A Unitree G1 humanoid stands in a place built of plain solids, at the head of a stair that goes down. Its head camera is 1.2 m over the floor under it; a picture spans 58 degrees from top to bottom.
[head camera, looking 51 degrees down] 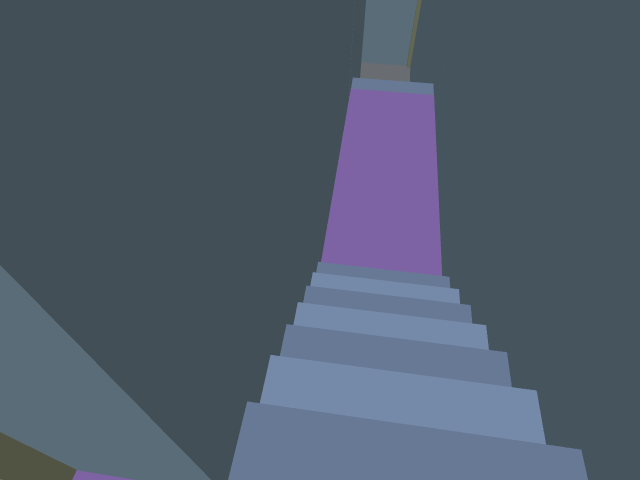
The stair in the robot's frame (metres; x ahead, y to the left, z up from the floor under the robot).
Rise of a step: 0.20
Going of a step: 0.22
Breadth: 0.88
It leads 8 degrees to the right of straight ahead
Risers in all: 7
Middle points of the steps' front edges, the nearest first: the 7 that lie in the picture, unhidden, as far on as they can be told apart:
0.34 -0.24 0.00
0.57 -0.27 -0.20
0.79 -0.30 -0.39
1.01 -0.33 -0.59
1.23 -0.36 -0.79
1.46 -0.39 -0.98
1.68 -0.42 -1.18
